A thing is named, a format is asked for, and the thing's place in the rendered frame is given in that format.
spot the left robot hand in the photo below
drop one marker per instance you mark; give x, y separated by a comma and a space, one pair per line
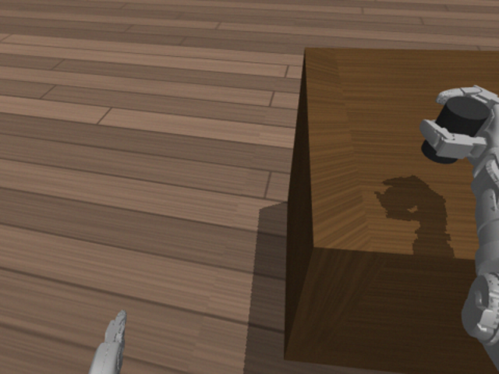
108, 356

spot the right robot arm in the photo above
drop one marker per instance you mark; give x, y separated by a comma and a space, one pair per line
480, 313

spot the right robot hand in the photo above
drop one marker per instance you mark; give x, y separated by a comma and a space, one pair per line
456, 145

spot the can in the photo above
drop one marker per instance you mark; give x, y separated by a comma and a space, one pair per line
462, 115

